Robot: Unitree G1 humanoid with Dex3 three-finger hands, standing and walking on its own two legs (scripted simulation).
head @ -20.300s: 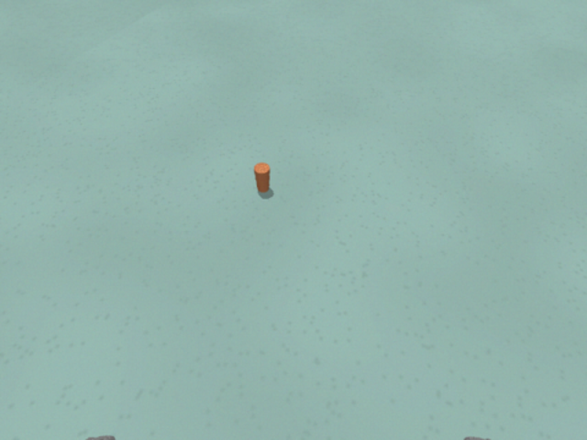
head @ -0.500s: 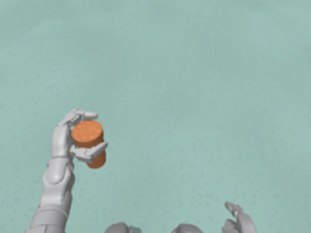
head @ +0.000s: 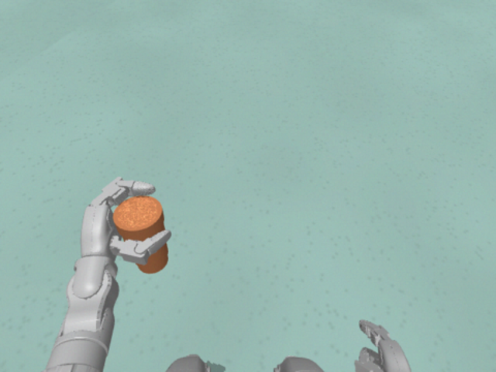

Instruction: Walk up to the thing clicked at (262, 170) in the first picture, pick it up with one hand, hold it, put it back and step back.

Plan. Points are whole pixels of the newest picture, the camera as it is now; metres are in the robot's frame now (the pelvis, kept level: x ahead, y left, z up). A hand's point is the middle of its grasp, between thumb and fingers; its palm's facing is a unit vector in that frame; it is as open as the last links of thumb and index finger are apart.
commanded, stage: hold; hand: left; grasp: from the side
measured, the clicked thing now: (146, 238) +0.32 +0.17 +0.00
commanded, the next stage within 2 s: crouch in 0.02 s
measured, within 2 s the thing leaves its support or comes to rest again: neither
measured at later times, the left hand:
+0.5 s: hand (149, 240) +0.33 +0.17 -0.03, palm faces +0.12 -0.99 -0.01, open 9.8 cm
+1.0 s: hand (166, 273) +0.36 +0.19 -0.28, palm faces +0.15 -0.99 -0.02, open 9.8 cm
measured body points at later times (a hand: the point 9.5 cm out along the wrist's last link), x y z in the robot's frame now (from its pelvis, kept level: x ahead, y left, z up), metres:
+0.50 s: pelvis -0.02 +0.00 -0.03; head +0.06 +0.01 +0.41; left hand +0.31 +0.22 -0.02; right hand +0.11 -0.25 -0.14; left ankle +0.02 +0.13 -0.71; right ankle +0.01 -0.13 -0.71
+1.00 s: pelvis -0.06 +0.00 -0.24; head +0.13 +0.01 +0.17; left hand +0.35 +0.25 -0.28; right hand +0.06 -0.27 -0.38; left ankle +0.01 +0.13 -0.71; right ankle +0.01 -0.13 -0.71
